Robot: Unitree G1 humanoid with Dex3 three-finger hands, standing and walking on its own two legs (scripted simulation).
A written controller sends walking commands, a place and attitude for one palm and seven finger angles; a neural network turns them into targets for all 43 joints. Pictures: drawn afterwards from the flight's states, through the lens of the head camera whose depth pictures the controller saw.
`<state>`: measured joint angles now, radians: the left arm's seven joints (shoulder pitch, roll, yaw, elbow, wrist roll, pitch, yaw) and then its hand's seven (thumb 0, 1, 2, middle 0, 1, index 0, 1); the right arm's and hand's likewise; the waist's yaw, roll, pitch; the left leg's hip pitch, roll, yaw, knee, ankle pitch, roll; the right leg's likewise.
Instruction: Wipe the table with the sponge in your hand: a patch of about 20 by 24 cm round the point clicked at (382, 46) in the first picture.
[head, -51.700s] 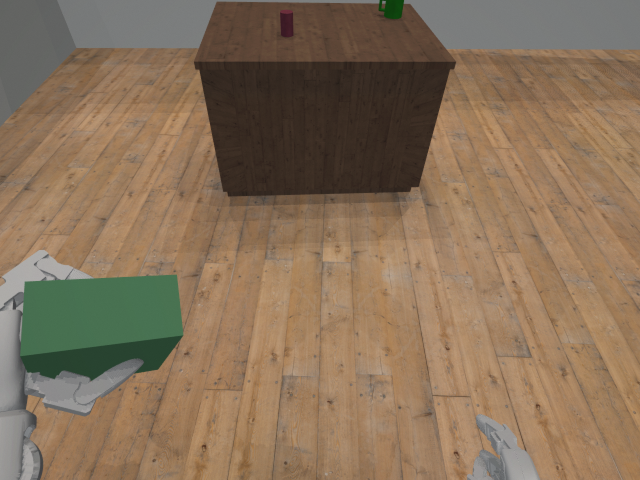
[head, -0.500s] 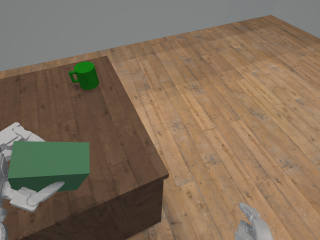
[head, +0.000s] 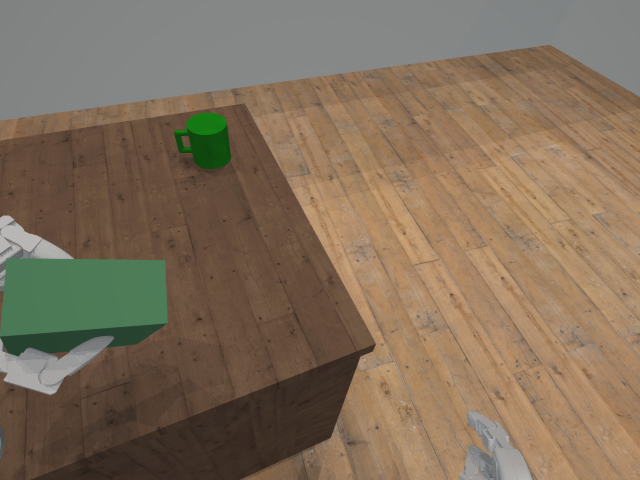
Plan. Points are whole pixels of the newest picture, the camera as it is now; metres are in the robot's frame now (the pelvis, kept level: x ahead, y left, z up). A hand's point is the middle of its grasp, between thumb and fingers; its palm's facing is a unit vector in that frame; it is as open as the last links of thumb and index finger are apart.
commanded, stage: come to a stop and stand still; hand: left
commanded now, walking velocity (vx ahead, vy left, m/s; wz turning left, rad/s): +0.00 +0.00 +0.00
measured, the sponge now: (106, 309) +0.23 +0.24 +0.14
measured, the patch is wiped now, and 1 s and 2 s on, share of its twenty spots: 0.00 0.00 0.00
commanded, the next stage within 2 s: look again from close up in 0.46 s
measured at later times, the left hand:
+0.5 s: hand (13, 304) +0.21 +0.29 +0.17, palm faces +0.40 -0.84 -0.36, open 9.8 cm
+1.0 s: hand (62, 313) +0.22 +0.26 +0.16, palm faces +0.37 -0.85 -0.36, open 9.8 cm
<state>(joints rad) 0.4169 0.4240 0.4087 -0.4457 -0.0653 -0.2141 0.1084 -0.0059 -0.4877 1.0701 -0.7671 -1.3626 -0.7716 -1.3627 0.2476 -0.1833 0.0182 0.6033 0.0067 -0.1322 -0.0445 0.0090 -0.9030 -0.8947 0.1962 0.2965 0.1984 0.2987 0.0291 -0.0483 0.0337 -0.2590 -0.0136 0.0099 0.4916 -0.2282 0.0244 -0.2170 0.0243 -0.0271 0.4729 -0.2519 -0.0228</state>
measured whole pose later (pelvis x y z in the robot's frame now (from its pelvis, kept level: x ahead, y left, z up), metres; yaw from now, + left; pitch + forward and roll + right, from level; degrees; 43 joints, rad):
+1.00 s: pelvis +0.00 +0.02 +0.01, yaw +0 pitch +0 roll -1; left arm 0.44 0.35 0.33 -0.42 -0.04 -0.19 0.11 -0.01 -0.49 1.07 -0.76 -1.37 -0.77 -1.37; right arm 0.22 -0.22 0.01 0.59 0.01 -0.11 -0.04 0.01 -0.90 -0.89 0.20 0.30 0.20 0.30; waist 0.01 0.00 0.01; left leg -0.24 -0.02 0.01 0.44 -0.20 0.04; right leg -0.16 0.02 -0.03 0.36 -0.19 0.00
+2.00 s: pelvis +0.00 +0.04 +0.00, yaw +1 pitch +0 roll -2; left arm 0.42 0.39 0.35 -0.44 -0.04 -0.22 0.09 -0.01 -0.49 1.07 -0.77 -1.37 -0.77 -1.37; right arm 0.18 -0.18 0.03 0.56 0.00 -0.13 -0.03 0.01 -0.90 -0.89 0.20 0.30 0.20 0.30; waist 0.02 -0.05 0.04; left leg -0.25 -0.06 0.02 0.45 -0.21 0.08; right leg -0.18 -0.02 -0.02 0.38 -0.20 0.04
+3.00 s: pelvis +0.01 -0.04 +0.00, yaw +0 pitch +1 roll -1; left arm 0.46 0.39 0.36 -0.50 -0.10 -0.14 0.08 -0.01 -0.49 1.07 -0.77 -1.37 -0.77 -1.37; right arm 0.20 -0.22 -0.02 0.56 0.01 -0.07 -0.04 0.01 -0.90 -0.89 0.20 0.30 0.20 0.30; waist 0.00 0.00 0.02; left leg -0.28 0.06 -0.02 0.52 -0.25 -0.04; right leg -0.21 0.10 -0.05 0.45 -0.25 -0.09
